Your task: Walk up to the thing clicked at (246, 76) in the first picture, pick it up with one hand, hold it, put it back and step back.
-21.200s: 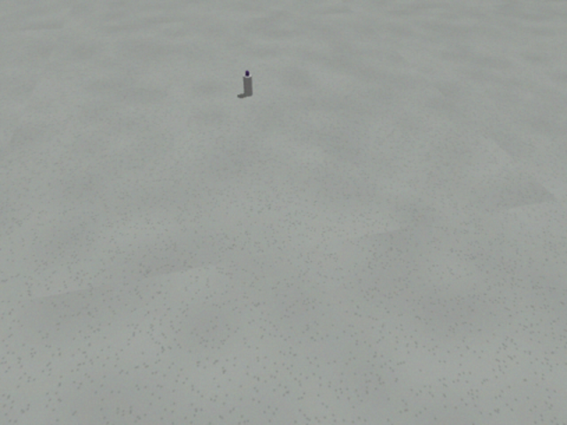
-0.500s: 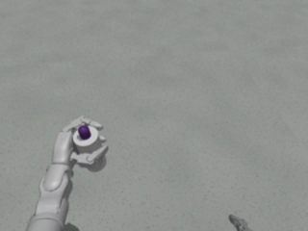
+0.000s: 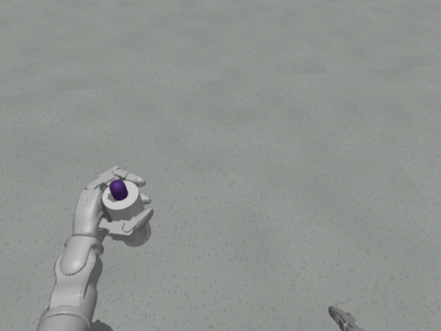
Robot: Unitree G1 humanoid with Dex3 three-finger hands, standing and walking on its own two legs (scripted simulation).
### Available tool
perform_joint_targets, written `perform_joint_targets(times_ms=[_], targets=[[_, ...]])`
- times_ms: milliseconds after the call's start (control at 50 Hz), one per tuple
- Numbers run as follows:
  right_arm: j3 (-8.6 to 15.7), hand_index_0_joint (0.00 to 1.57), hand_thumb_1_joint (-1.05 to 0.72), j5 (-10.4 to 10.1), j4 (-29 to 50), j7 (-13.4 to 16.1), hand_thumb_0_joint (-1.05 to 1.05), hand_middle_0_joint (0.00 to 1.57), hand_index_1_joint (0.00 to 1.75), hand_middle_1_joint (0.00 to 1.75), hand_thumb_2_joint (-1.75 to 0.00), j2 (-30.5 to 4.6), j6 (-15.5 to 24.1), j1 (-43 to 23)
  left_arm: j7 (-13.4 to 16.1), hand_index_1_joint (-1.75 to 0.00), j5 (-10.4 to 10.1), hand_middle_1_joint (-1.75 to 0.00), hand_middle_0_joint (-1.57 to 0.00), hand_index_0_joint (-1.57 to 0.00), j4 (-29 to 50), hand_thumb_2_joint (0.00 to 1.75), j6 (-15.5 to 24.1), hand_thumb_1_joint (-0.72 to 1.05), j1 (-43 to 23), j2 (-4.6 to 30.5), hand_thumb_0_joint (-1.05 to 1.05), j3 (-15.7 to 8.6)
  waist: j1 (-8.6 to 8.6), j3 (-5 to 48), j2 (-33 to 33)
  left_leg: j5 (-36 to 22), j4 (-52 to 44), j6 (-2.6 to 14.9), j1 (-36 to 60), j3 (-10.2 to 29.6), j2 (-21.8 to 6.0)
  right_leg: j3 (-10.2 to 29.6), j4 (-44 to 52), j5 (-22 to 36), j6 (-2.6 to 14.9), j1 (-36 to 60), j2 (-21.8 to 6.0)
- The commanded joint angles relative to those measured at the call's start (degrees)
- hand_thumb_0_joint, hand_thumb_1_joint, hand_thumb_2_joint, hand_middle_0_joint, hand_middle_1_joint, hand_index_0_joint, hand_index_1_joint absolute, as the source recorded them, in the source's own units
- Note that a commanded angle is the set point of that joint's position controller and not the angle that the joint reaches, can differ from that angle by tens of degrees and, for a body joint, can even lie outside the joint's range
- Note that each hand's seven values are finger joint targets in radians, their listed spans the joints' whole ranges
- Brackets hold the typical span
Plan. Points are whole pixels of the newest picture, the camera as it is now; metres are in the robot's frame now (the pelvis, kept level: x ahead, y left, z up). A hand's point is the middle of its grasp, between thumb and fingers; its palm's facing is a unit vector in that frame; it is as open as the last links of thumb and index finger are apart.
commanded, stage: hold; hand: left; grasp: from the side
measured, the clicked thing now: (127, 211) +0.32 +0.18 +0.03
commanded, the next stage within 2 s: crouch in 0.20 s
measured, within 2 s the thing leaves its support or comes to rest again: neither
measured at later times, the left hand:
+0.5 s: hand (129, 212) +0.32 +0.17 +0.04, palm faces +0.02 -1.00 +0.00, open 8.0 cm
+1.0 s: hand (148, 248) +0.34 +0.18 -0.19, palm faces +0.00 -1.00 -0.01, open 8.1 cm
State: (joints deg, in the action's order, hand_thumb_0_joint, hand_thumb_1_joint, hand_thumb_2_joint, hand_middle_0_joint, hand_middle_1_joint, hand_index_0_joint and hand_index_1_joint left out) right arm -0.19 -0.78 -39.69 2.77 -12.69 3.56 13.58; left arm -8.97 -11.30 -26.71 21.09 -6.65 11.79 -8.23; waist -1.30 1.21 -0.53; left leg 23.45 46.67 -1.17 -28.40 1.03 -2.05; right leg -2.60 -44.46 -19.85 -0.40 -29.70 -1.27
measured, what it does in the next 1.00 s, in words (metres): lowers itself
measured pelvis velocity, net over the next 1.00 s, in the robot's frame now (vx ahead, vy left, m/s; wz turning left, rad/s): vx -0.04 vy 0.00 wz -0.01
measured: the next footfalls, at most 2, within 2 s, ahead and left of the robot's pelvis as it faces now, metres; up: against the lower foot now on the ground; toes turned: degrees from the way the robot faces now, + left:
none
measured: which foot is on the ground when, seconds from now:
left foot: down 0.00-1.00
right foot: down 0.00-1.00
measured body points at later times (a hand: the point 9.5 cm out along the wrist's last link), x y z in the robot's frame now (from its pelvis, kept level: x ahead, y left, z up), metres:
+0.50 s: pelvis +0.00 +0.00 +0.00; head +0.03 +0.01 +0.45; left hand +0.31 +0.22 +0.04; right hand +0.12 -0.24 -0.11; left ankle +0.00 +0.13 -0.71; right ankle +0.03 -0.13 -0.71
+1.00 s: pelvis -0.04 +0.00 -0.17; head +0.11 +0.03 +0.25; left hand +0.34 +0.23 -0.19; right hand +0.09 -0.26 -0.29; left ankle +0.00 +0.13 -0.71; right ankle +0.03 -0.13 -0.71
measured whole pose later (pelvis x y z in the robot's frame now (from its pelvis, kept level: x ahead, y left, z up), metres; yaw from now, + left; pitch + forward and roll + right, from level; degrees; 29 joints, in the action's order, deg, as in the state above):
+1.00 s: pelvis -0.04 +0.00 -0.17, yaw +0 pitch +29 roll -2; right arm 0.2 2.7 -39.7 -1.5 -15.4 5.0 9.3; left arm -13.7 -10.1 -51.5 41.4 -23.4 15.2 -15.0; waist -4.4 10.9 0.2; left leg 38.0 94.1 -1.2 -85.0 2.9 -1.0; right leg -2.3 -91.1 -33.6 -0.4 -86.1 -2.6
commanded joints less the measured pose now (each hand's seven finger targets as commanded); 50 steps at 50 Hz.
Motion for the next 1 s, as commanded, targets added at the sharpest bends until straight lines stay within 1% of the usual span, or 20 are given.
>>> perform_joint_targets(times_ms=[0,20,180,240,280,360,420,440,580,620,640,720,760,780,800,860,880,920,940,980], targets=[[2.8,0.2,-0.89,0.0,6.8,0.5,0.0,0.2,0.3,0.3,-0.9,-7.8,2.7,-1.4,0.0,-1.39,-1.5,-1.4,-1.25,-1.27,18.9,1.25,5.8,0.38,-21.4,8.2,0.0,-3.1,-0.25,17.4,-1.9,-13.9,-6.5,1.26,6.3,-0.8,1.9,0.2,5.3,14.4,1.08,9.2,1.2],[3.0,0.2,-0.89,0.1,6.4,0.6,0.0,0.2,0.3,0.3,-0.9,-7.8,2.6,-0.9,0.2,-1.38,-1.2,-1.39,-1.24,-1.26,17.5,1.24,5.6,0.38,-20.7,10.1,0.0,-5.1,0.2,18.4,-2.2,-14.3,-6.1,1.28,5.9,-0.8,2.0,0.3,5.3,14.7,1.06,9.7,1.3],[2.9,0.2,-0.89,0.0,7.2,0.1,0.0,0.2,0.3,0.3,-0.9,-7.7,2.6,-1.9,-0.4,-1.39,-1.4,-1.4,-1.26,-1.28,14.3,1.26,5.2,0.41,-18.9,7.2,0.0,-3.1,0.18,14.9,-1.4,-11.3,-6.7,1.36,3.8,-0.8,1.9,0.2,5.4,11.8,1.15,8.1,1.3],[3.1,0.2,-0.89,0.1,7.3,0.3,0.0,0.2,0.3,0.3,-0.9,-7.8,2.7,-1.3,-0.5,-1.4,-1.2,-1.41,-1.27,-1.29,17.7,1.25,5.6,0.41,-20.6,8.9,0.0,-3.8,0.01,19.2,-1.6,-14.3,-5.9,1.41,5.5,-0.9,2.0,0.4,5.2,15.0,0.98,10.6,1.2],[3.0,0.2,-0.9,-0.1,7.0,0.3,0.0,0.2,0.3,0.3,-0.91,-7.9,2.6,-1.1,-0.5,-1.45,-1.4,-1.46,-1.31,-1.33,16.6,1.3,5.0,0.47,-18.7,8.8,0.0,-4.0,0.04,17.4,-2.1,-14.4,-6.3,1.3,5.6,-1.0,2.0,0.3,5.3,14.9,1.1,9.7,1.2],[3.1,0.2,-0.87,0.2,6.5,0.1,0.0,0.2,0.3,0.3,-0.9,-7.7,2.4,-0.9,0.3,-1.35,-1.0,-1.36,-1.28,-1.3,14.8,1.2,4.9,0.44,-19.3,8.1,0.0,-3.8,0.01,15.9,-0.5,-12.5,-6.3,1.44,3.9,-0.7,1.7,0.1,5.1,12.9,1.08,8.6,1.4],[3.1,0.2,-0.87,0.3,6.6,-0.3,0.0,0.2,0.3,0.3,-0.9,-7.7,2.5,-1.3,0.5,-1.36,-0.9,-1.37,-1.29,-1.31,10.7,1.21,5.5,0.44,-18.4,5.6,0.0,-2.6,-0.77,13.3,0.7,-9.5,-5.8,1.6,1.4,-0.6,1.7,0.0,4.7,10.2,1.06,5.9,1.3],[3.3,0.2,-0.86,0.4,6.3,-0.4,0.0,0.2,0.3,0.3,-0.9,-8.0,2.6,-1.4,0.4,-1.36,-0.7,-1.37,-1.29,-1.31,10.1,1.22,6.0,0.45,-18.7,7.0,0.0,-3.6,-0.45,12.9,0.4,-8.9,-5.4,1.65,0.5,-0.6,1.7,0.0,4.2,9.6,1.09,4.7,1.3],[3.8,0.2,-0.87,1.3,6.4,-1.8,0.0,0.2,0.3,0.3,-0.9,-8.1,3.5,-1.7,-1.0,-1.38,-0.8,-1.4,-1.29,-1.31,2.5,1.23,12.3,0.38,-23.1,6.5,0.0,-5.0,-1.22,14.6,0.4,-4.2,2.5,1.73,-8.9,-0.5,2.2,0.6,-3.0,5.8,1.26,-3.9,1.1],[4.1,0.2,-0.87,1.6,6.1,-2.2,0.0,0.2,0.3,0.3,-0.9,-8.5,3.6,-1.0,-1.5,-1.38,-0.8,-1.4,-1.29,-1.31,-1.0,1.23,14.7,0.38,-23.3,8.1,0.0,-7.2,-1.08,17.7,0.4,-2.2,6.2,1.72,-13.2,-0.4,2.4,0.9,-6.6,3.9,1.35,-7.4,1.0],[4.3,0.2,-0.87,1.8,6.5,-2.4,0.0,0.2,0.3,0.3,-0.9,-8.8,3.7,-0.8,-1.9,-1.39,-0.6,-1.41,-1.3,-1.32,-2.2,1.23,16.1,0.36,-25.3,7.5,0.0,-6.2,-2.07,19.1,0.4,-1.7,8.4,1.77,-14.9,-0.3,2.5,1.0,-8.8,3.6,1.39,-10.3,1.1],[4.0,0.2,-0.88,2.4,6.8,-3.2,0.0,0.2,0.3,0.3,-0.9,-9.8,4.4,-0.9,-3.6,-1.41,-0.5,-1.42,-1.32,-1.34,-7.7,1.24,21.4,0.34,-25.8,7.2,0.0,-6.1,-2.2,26.8,-2.3,-2.5,17.7,1.26,-22.3,1.0,2.6,0.3,-19.8,2.6,2.02,-21.5,1.2],[3.9,0.2,-0.88,2.6,6.5,-3.4,0.0,0.2,0.3,0.3,-0.9,-10.6,4.5,-0.8,-4.5,-1.41,-0.5,-1.42,-1.33,-1.34,-6.6,1.24,23.9,0.34,-29.9,8.7,0.0,-6.3,-2.41,31.5,-4.6,-3.5,22.4,1.2,-25.1,1.5,2.8,0.3,-24.4,2.5,2.27,-27.0,1.0],[4.0,0.2,-0.88,2.7,6.1,-3.3,0.0,0.2,0.3,0.3,-0.9,-11.2,4.5,-0.2,-4.8,-1.4,-0.4,-1.41,-1.33,-1.34,-7.8,1.23,24.6,0.34,-30.8,10.8,0.0,-7.7,-2.34,32.5,-4.6,-3.3,24.2,1.2,-27.0,1.8,2.7,0.2,-26.5,2.0,2.37,-29.0,1.1],[3.8,0.2,-0.88,2.8,6.1,-3.5,0.0,0.2,0.3,0.3,-0.9,-11.2,4.5,-0.5,-5.3,-1.4,0.0,-1.4,-1.32,-1.33,-8.2,1.23,25.1,0.33,-31.3,9.6,0.0,-5.7,-2.55,33.8,-5.6,-2.8,25.8,1.11,-28.7,1.9,2.8,0.4,-28.3,1.5,2.48,-31.1,0.9],[3.9,0.2,-0.88,3.2,5.5,-3.5,0.0,0.2,0.3,0.3,-0.9,-12.1,4.1,0.0,-5.4,-1.38,0.1,-1.38,-1.3,-1.3,-8.3,1.23,26.5,0.31,-34.9,14.1,0.0,-9.3,-1.87,38.8,-6.4,-3.1,31.4,1.21,-33.7,1.9,3.0,1.2,-33.6,1.1,2.61,-35.0,0.7],[3.9,0.2,-0.89,3.2,5.4,-3.7,0.0,0.2,0.3,0.3,-0.9,-12.3,3.8,-0.2,-5.2,-1.38,-0.2,-1.38,-1.31,-1.31,-9.7,1.22,26.5,0.31,-34.7,12.8,0.0,-8.8,-2.29,39.2,-6.0,-3.0,32.1,1.1,-34.5,2.3,2.9,0.7,-35.3,0.6,2.71,-37.2,0.8],[3.9,0.2,-0.89,3.3,4.9,-3.9,0.0,0.2,0.3,0.3,-0.91,-12.6,3.4,-0.7,-4.7,-1.38,-0.9,-1.37,-1.29,-1.29,-10.4,1.24,26.6,0.33,-34.7,13.7,0.0,-11.1,-1.12,40.6,-6.9,-2.5,34.8,0.99,-37.0,2.3,2.9,1.1,-38.1,-0.4,2.78,-40.0,0.7],[4.1,0.2,-0.89,3.5,4.5,-4.0,0.0,0.2,0.3,0.3,-0.91,-12.7,3.3,-0.4,-4.5,-1.39,-1.0,-1.38,-1.3,-1.3,-10.7,1.26,26.6,0.34,-35.7,12.8,0.0,-10.5,-2.18,42.1,-5.7,-2.5,37.0,1.23,-39.3,2.1,3.1,1.3,-39.2,-0.2,2.67,-40.7,0.7],[4.2,0.2,-0.89,3.7,3.5,-4.2,0.0,0.2,0.3,0.3,-0.91,-12.9,3.2,-0.2,-4.4,-1.39,-1.0,-1.39,-1.3,-1.29,-12.5,1.27,26.8,0.37,-35.3,13.8,0.0,-11.9,-2.25,42.9,-3.1,-2.3,40.9,1.75,-44.8,1.4,3.3,2.2,-41.3,0.6,2.3,-40.6,0.5]])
